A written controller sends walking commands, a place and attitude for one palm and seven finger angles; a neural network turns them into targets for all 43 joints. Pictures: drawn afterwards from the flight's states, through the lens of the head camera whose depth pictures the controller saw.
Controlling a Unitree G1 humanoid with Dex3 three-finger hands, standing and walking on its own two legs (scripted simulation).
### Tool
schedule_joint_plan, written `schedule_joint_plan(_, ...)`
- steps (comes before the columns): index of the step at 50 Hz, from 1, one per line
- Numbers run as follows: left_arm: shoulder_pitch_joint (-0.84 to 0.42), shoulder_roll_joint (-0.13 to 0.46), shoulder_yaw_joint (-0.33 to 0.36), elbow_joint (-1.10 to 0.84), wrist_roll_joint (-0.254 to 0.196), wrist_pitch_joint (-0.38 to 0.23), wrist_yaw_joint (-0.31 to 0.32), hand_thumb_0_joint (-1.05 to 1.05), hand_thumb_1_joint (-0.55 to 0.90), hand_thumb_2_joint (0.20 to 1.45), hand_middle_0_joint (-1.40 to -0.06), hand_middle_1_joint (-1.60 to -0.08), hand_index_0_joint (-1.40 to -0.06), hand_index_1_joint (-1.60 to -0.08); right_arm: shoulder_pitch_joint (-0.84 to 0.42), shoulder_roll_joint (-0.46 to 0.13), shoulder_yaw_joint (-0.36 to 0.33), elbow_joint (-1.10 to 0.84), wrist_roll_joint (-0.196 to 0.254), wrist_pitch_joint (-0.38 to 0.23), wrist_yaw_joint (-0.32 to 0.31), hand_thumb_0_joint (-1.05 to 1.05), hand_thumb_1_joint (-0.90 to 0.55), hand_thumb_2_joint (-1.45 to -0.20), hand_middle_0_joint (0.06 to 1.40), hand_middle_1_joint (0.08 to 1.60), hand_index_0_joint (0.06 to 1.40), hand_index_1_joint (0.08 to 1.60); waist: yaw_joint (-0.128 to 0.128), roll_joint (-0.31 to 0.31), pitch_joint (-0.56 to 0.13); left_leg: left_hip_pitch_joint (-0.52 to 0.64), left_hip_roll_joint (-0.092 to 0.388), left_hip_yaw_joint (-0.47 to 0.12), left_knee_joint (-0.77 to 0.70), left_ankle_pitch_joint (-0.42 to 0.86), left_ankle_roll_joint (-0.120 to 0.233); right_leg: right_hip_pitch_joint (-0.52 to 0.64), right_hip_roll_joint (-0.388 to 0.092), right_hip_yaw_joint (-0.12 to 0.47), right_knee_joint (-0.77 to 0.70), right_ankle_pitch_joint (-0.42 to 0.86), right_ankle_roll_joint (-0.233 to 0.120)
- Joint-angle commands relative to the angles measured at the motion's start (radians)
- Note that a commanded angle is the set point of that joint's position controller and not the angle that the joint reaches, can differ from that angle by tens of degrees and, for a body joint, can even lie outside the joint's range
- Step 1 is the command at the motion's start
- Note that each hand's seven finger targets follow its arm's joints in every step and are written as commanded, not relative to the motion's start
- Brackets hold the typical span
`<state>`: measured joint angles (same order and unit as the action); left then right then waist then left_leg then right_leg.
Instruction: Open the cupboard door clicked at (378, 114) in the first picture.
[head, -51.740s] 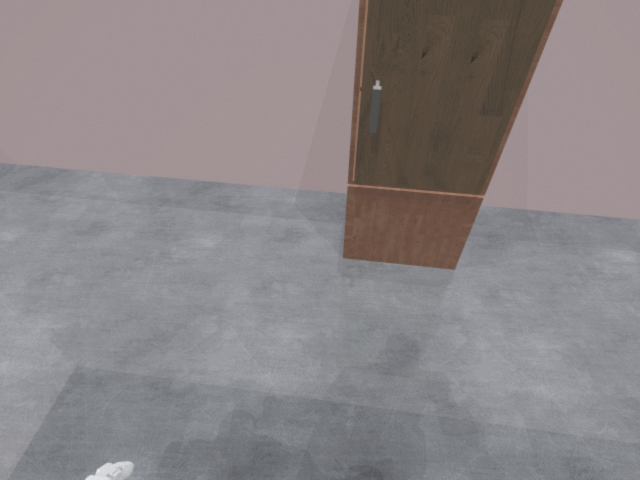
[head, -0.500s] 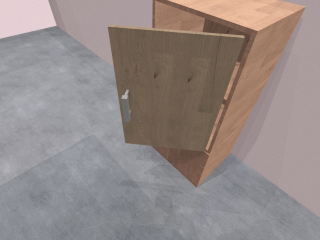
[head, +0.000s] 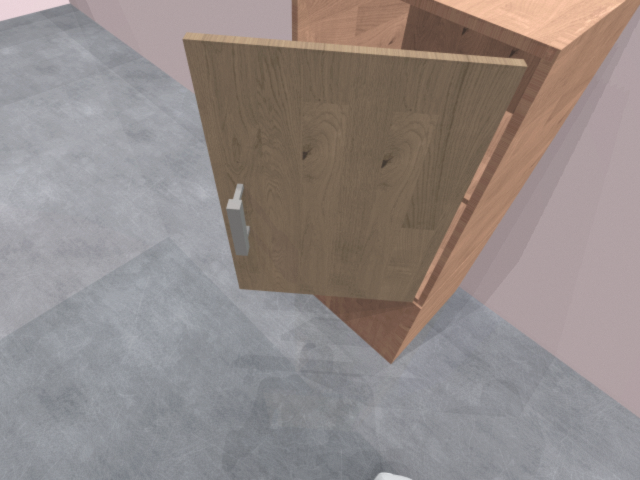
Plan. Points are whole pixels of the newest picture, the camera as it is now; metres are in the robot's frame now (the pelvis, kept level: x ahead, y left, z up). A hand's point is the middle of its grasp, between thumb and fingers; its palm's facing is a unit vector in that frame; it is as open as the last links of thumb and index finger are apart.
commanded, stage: come to a stop and stand still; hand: left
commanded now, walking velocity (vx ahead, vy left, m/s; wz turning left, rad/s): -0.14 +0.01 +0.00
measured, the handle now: (241, 220) +0.53 +0.16 -0.06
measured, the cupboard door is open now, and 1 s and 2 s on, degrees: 41 41 41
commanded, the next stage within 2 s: look again from close up in 1.16 s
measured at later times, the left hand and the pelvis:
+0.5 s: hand out of the picture +0.02 +0.21 -0.19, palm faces +0.09 -0.98 -0.17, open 7.3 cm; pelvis -0.03 +0.02 -0.01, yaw +1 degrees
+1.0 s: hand out of the picture -0.08 +0.19 -0.18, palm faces +0.03 -0.99 -0.16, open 7.4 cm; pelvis -0.07 +0.03 +0.00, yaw +0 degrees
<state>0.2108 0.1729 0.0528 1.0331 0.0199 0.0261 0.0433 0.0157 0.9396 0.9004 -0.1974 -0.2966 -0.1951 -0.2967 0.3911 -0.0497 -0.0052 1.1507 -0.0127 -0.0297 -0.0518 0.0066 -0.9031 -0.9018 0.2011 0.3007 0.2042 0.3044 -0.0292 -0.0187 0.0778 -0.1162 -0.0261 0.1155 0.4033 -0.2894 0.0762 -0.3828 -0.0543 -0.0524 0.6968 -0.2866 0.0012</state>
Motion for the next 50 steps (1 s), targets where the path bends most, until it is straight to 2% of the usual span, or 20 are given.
schedule_joint_plan(1, 0.086, 0.023, 0.009, -0.045, 0.006, -0.009, -0.003, 0.000, 0.900, 0.900, -0.200, -0.300, -0.200, -0.300, 0.053, -0.187, -0.057, -0.033, -0.005, 0.009, -0.015, 0.000, -0.900, -0.900, 0.200, 0.300, 0.200, 0.300, 0.029, 0.127, -0.031, 0.050, 0.276, -0.157, 0.037, 0.895, 0.040, 0.054, 0.010, -0.016, -0.110, 0.057, -0.009)
schedule_joint_plan(3, 0.139, 0.058, 0.017, -0.039, 0.008, -0.023, -0.002, 0.000, 0.900, 0.900, -0.200, -0.300, -0.200, -0.300, 0.041, -0.182, -0.063, -0.048, 0.001, 0.016, -0.011, 0.000, -0.900, -0.900, 0.200, 0.300, 0.200, 0.300, 0.055, 0.065, -0.075, 0.010, 0.216, -0.123, 0.158, 0.763, -0.010, 0.177, -0.019, 0.011, -0.241, 0.381, -0.017)
schedule_joint_plan(4, 0.163, 0.102, 0.025, -0.037, 0.013, -0.031, 0.004, 0.000, 0.900, 0.900, -0.200, -0.300, -0.200, -0.300, 0.057, -0.155, -0.068, -0.062, 0.009, 0.019, -0.006, 0.000, -0.900, -0.900, 0.200, 0.300, 0.200, 0.300, 0.048, -0.049, -0.140, -0.109, 0.142, -0.076, 0.282, 0.506, -0.052, 0.305, -0.139, 0.138, -0.200, 0.768, -0.073)
schedule_joint_plan(5, 0.172, 0.137, 0.030, -0.027, 0.010, -0.035, 0.007, 0.000, 0.900, 0.900, -0.200, -0.300, -0.200, -0.300, 0.053, -0.124, -0.068, -0.073, 0.013, 0.027, 0.002, 0.000, -0.900, -0.900, 0.200, 0.300, 0.200, 0.300, 0.048, -0.158, -0.161, -0.228, 0.041, -0.017, 0.409, -0.020, -0.093, 0.375, -0.301, 0.232, -0.197, 1.077, -0.182)
schedule_joint_plan(6, 0.169, 0.142, 0.028, -0.031, 0.005, -0.037, 0.007, 0.000, 0.900, 0.900, -0.200, -0.300, -0.200, -0.300, 0.024, -0.116, -0.070, -0.087, 0.014, 0.040, -0.002, 0.000, -0.900, -0.900, 0.200, 0.300, 0.200, 0.300, 0.057, -0.161, -0.152, -0.262, 0.022, -0.068, 0.544, -0.313, -0.096, 0.343, -0.373, 0.233, -0.239, 1.110, -0.254)
schedule_joint_plan(8, 0.087, 0.116, 0.026, -0.059, 0.010, -0.026, 0.017, 0.000, 0.900, 0.900, -0.200, -0.300, -0.200, -0.300, -0.030, -0.111, -0.071, -0.098, 0.009, 0.060, 0.001, 0.000, -0.900, -0.900, 0.200, 0.300, 0.200, 0.300, 0.049, -0.142, -0.119, -0.278, 0.048, -0.133, 0.675, -0.302, -0.095, 0.237, -0.321, 0.223, -0.280, 0.875, -0.268)
schedule_joint_plan(12, 0.015, 0.135, 0.034, -0.100, 0.017, -0.017, 0.011, 0.000, 0.900, 0.900, -0.200, -0.300, -0.200, -0.300, -0.052, -0.121, -0.071, -0.115, 0.004, 0.070, 0.018, 0.000, -0.900, -0.900, 0.200, 0.300, 0.200, 0.300, 0.029, -0.126, -0.097, -0.256, 0.050, -0.111, 0.605, -0.226, -0.114, 0.151, -0.256, 0.162, -0.316, 0.577, -0.214)
schedule_joint_plan(16, -0.003, 0.158, 0.044, -0.114, 0.021, -0.011, 0.004, 0.000, 0.900, 0.900, -0.200, -0.300, -0.200, -0.300, -0.041, -0.125, -0.065, -0.133, 0.002, 0.054, 0.029, 0.000, -0.900, -0.900, 0.200, 0.300, 0.200, 0.300, 0.020, -0.139, -0.108, -0.163, 0.049, -0.068, 0.329, -0.129, -0.114, 0.115, -0.222, 0.170, -0.302, 0.308, -0.172)
schedule_joint_plan(18, -0.016, 0.142, 0.039, -0.115, 0.011, -0.004, -0.002, 0.000, 0.900, 0.900, -0.200, -0.300, -0.200, -0.300, 0.007, -0.133, -0.064, -0.119, 0.003, 0.043, 0.031, 0.000, -0.900, -0.900, 0.200, 0.300, 0.200, 0.300, -0.005, -0.094, -0.111, -0.001, 0.041, -0.061, 0.081, 0.039, -0.109, 0.020, -0.169, 0.130, -0.232, 0.131, -0.101)
schedule_joint_plan(19, -0.001, 0.099, 0.031, -0.128, 0.004, 0.005, -0.005, 0.000, 0.900, 0.900, -0.200, -0.300, -0.200, -0.300, 0.000, -0.186, -0.068, -0.128, 0.000, 0.033, 0.031, 0.000, -0.900, -0.900, 0.200, 0.300, 0.200, 0.300, 0.000, 0.084, -0.082, -0.002, 0.133, -0.194, -0.033, 0.036, -0.078, -0.051, -0.086, 0.079, -0.134, -0.020, -0.051)
schedule_joint_plan(20, 0.001, 0.048, 0.022, -0.143, -0.003, 0.012, -0.008, 0.000, 0.900, 0.900, -0.200, -0.300, -0.200, -0.300, -0.046, -0.256, -0.077, -0.163, -0.013, 0.028, 0.028, 0.000, -0.900, -0.900, 0.200, 0.300, 0.200, 0.300, 0.010, 0.316, -0.030, -0.148, 0.313, -0.408, -0.163, 0.067, 0.001, -0.064, 0.014, -0.011, 0.000, -0.181, 0.016)
schedule_joint_plan(21, -0.021, 0.055, 0.020, -0.140, 0.000, 0.016, -0.006, 0.000, 0.900, 0.900, -0.200, -0.300, -0.200, -0.300, -0.125, -0.273, -0.073, -0.192, -0.021, 0.033, 0.027, 0.000, -0.900, -0.900, 0.200, 0.300, 0.200, 0.300, 0.019, 0.305, 0.011, -0.309, 0.361, -0.442, -0.213, 0.048, 0.075, 0.014, 0.019, 0.038, 0.120, -0.223, 0.013)
schedule_joint_plan(23, 0.016, 0.067, 0.023, -0.108, 0.011, 0.024, -0.009, 0.000, 0.900, 0.900, -0.200, -0.300, -0.200, -0.300, -0.207, -0.233, -0.057, -0.204, -0.020, 0.021, 0.016, 0.000, -0.900, -0.900, 0.200, 0.300, 0.200, 0.300, 0.063, 0.232, 0.030, -0.338, 0.292, -0.364, -0.211, 0.078, 0.077, 0.036, 0.013, 0.086, 0.240, -0.163, 0.004)
schedule_joint_plan(25, 0.067, 0.051, 0.016, -0.076, 0.010, 0.016, -0.015, 0.000, 0.900, 0.900, -0.200, -0.300, -0.200, -0.300, -0.208, -0.233, -0.050, -0.203, -0.016, 0.018, 0.012, 0.000, -0.900, -0.900, 0.200, 0.300, 0.200, 0.300, 0.067, 0.162, -0.003, -0.224, 0.254, -0.290, -0.158, 0.191, 0.076, 0.005, 0.020, 0.080, 0.245, -0.123, 0.010)
schedule_joint_plan(31, 0.088, 0.044, -0.010, -0.046, -0.003, -0.017, -0.011, 0.000, 0.900, 0.900, -0.200, -0.300, -0.200, -0.300, -0.090, -0.252, -0.056, -0.139, -0.005, 0.013, 0.007, 0.000, -0.900, -0.900, 0.200, 0.300, 0.200, 0.300, 0.026, 0.121, -0.144, 0.082, 0.236, -0.260, -0.036, 0.577, 0.072, 0.117, 0.013, 0.021, -0.202, -0.055, 0.024)
schedule_joint_plan(33, 0.147, 0.066, -0.011, -0.006, -0.002, -0.031, -0.006, 0.000, 0.900, 0.900, -0.200, -0.300, -0.200, -0.300, -0.088, -0.233, -0.053, -0.124, 0.007, 0.009, 0.012, 0.000, -0.900, -0.900, 0.200, 0.300, 0.200, 0.300, 0.039, 0.070, -0.161, 0.030, 0.185, -0.227, 0.012, 0.509, 0.012, 0.253, -0.013, 0.049, -0.372, 0.178, 0.010)
schedule_joint_plan(35, 0.139, 0.093, -0.017, 0.006, -0.003, -0.037, -0.001, 0.000, 0.900, 0.900, -0.200, -0.300, -0.200, -0.300, -0.103, -0.197, -0.039, -0.125, 0.013, 0.008, 0.016, 0.000, -0.900, -0.900, 0.200, 0.300, 0.200, 0.300, 0.022, -0.007, -0.119, -0.053, 0.129, -0.171, -0.004, 0.311, -0.047, 0.266, -0.111, 0.140, -0.340, 0.335, -0.035)
schedule_joint_plan(39, 0.126, 0.063, -0.032, 0.030, -0.004, -0.035, -0.003, 0.000, 0.900, 0.900, -0.200, -0.300, -0.200, -0.300, -0.099, -0.204, -0.034, -0.086, 0.005, 0.017, 0.020, 0.000, -0.900, -0.900, 0.200, 0.300, 0.200, 0.300, 0.017, -0.081, -0.059, -0.014, 0.132, -0.164, -0.054, 0.249, -0.051, 0.183, -0.072, 0.106, -0.351, 0.186, -0.020)
schedule_joint_plan(44, 0.146, 0.063, -0.035, 0.047, -0.002, -0.025, -0.005, 0.000, 0.900, 0.900, -0.200, -0.300, -0.200, -0.300, -0.090, -0.198, -0.025, -0.053, 0.002, 0.027, 0.027, 0.000, -0.900, -0.900, 0.200, 0.300, 0.200, 0.300, 0.024, -0.018, 0.048, -0.097, 0.120, -0.184, -0.142, -0.023, -0.053, 0.127, -0.055, 0.114, -0.401, -0.042, -0.015)
schedule_joint_plan(50, 0.186, 0.048, -0.031, 0.055, 0.000, -0.025, -0.005, 0.000, 0.900, 0.900, -0.200, -0.300, -0.200, -0.300, -0.055, -0.186, -0.025, -0.038, -0.002, 0.029, 0.026, 0.000, -0.900, -0.900, 0.200, 0.300, 0.200, 0.300, 0.031, 0.031, 0.044, -0.136, 0.118, -0.199, -0.168, -0.104, -0.052, 0.127, -0.044, 0.111, -0.396, -0.077, -0.015)
